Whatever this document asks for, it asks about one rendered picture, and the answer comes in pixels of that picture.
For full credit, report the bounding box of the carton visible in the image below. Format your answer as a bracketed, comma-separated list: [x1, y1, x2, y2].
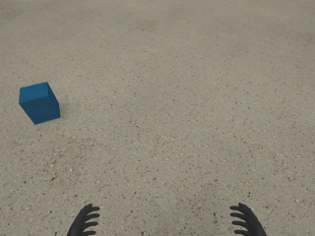
[19, 82, 61, 125]

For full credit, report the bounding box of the left robot hand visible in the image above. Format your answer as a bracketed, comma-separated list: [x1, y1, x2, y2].
[67, 204, 100, 236]

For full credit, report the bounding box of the right robot hand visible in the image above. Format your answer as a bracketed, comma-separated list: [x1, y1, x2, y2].
[230, 203, 267, 236]

